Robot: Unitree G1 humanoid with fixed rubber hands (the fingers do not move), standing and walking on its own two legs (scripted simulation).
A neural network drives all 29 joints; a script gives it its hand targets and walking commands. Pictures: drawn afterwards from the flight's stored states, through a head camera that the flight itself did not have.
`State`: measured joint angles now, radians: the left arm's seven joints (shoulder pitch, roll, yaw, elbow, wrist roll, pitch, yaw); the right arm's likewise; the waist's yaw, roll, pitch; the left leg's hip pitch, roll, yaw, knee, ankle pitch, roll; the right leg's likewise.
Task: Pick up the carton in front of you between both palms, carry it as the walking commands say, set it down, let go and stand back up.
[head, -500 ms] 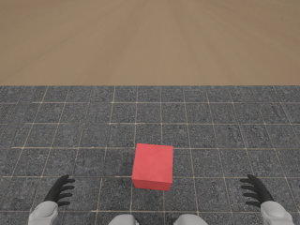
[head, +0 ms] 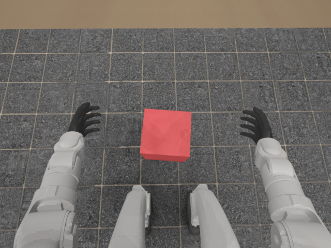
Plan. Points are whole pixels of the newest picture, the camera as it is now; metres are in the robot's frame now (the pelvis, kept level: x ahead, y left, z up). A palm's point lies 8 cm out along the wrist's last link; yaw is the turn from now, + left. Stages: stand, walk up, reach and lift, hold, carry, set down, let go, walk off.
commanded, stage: reach and lift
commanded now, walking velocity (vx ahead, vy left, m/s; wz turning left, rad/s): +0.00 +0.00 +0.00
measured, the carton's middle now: (166, 137) +0.45 +0.01 -0.56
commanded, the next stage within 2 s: none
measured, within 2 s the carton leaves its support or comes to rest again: neither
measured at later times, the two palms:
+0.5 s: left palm (106, 102) +0.49 +0.20 -0.18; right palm (229, 112) +0.45 -0.19 -0.18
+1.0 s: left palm (122, 127) +0.47 +0.19 -0.42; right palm (212, 133) +0.44 -0.19 -0.42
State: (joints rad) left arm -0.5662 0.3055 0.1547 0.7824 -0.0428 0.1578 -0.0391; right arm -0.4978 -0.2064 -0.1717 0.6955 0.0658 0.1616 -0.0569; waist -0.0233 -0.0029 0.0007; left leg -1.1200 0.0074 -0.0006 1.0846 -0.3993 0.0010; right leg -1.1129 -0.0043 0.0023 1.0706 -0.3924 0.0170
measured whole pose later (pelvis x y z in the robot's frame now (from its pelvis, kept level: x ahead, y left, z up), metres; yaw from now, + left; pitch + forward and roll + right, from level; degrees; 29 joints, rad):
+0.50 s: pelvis -0.03 +0.01 -0.06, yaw +0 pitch +46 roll -2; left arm -1.16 0.29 0.30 1.04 0.07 0.09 -0.02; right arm -1.03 -0.14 -0.38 0.87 -0.04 0.09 -0.08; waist -0.04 0.00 -0.08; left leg -1.69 0.00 -0.01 1.24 -0.35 0.01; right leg -1.68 -0.01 0.00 1.22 -0.35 0.03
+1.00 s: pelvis -0.06 +0.00 -0.26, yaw -1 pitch +43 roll -2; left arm -1.28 0.41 0.08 1.06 -0.21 0.06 0.07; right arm -1.17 -0.24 -0.16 0.91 0.21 0.07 -0.17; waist -0.02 -0.01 0.13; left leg -2.23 0.01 -0.03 2.00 -0.53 0.00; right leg -2.22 0.01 0.00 1.98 -0.52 0.03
